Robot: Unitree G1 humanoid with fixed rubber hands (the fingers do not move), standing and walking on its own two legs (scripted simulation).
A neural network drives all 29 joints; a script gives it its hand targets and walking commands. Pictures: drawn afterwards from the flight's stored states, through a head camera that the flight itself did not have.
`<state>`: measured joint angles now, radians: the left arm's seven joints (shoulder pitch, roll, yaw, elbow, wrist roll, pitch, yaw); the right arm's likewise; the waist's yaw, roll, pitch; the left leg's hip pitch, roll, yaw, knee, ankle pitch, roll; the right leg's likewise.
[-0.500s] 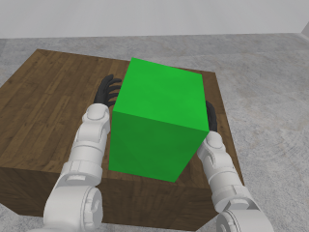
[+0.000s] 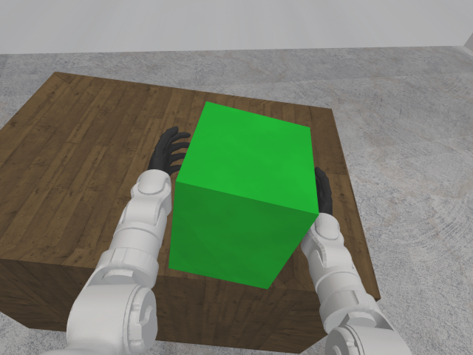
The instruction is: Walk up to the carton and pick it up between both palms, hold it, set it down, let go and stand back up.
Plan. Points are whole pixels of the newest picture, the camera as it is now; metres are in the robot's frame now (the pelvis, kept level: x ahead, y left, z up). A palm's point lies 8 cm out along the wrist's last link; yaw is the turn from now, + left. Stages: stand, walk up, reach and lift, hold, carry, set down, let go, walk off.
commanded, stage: set down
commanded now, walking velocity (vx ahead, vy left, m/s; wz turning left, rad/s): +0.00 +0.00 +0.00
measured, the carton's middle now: (238, 198) +0.40 -0.03 +0.03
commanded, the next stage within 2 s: none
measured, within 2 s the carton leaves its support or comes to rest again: rests again in 1.44 s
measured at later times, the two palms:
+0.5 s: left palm (166, 174) +0.42 +0.10 +0.07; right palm (318, 222) +0.34 -0.18 +0.03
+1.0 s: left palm (162, 180) +0.42 +0.11 +0.06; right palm (314, 226) +0.33 -0.17 +0.02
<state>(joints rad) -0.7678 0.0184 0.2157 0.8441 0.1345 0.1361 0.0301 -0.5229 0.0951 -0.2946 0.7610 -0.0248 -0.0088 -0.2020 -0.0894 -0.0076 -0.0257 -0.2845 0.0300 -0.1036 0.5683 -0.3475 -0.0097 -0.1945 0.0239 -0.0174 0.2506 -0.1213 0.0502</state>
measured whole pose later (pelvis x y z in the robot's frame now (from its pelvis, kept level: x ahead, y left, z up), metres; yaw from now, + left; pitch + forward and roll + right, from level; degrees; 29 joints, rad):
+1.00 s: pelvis +0.00 +0.00 +0.00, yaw +0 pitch +4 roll -5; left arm -0.77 0.01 0.32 0.99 0.22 -0.06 -0.05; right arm -0.52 0.17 -0.48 0.93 -0.19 -0.30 -0.19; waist -0.09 0.00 0.00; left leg -0.28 0.03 -0.10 0.57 -0.35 -0.01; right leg -0.19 0.02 -0.02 0.25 -0.13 0.05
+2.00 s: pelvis -0.01 -0.01 +0.00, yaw +0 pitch +10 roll -4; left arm -0.77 0.17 0.00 1.13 -0.04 -0.15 0.03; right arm -0.67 0.00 -0.31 1.23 -0.09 -0.39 -0.26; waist -0.09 0.02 -0.07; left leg -0.44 0.03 -0.10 0.57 -0.31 -0.01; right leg -0.39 0.02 -0.02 0.33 -0.12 0.04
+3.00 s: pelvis -0.06 -0.02 -0.01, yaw +0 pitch +6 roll -3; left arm -0.40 0.21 0.03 0.93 -0.08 -0.18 -0.09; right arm -0.16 0.06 -0.07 0.73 -0.03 -0.35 -0.32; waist -0.09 0.01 -0.04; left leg -0.42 0.02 -0.10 0.57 -0.25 -0.01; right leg -0.39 0.02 -0.02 0.38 -0.09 0.03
